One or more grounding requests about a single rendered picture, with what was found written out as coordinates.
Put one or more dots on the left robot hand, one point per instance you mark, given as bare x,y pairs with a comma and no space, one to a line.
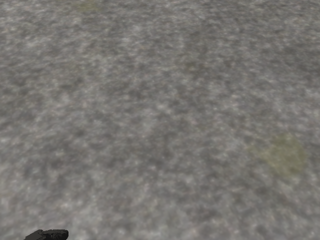
55,234

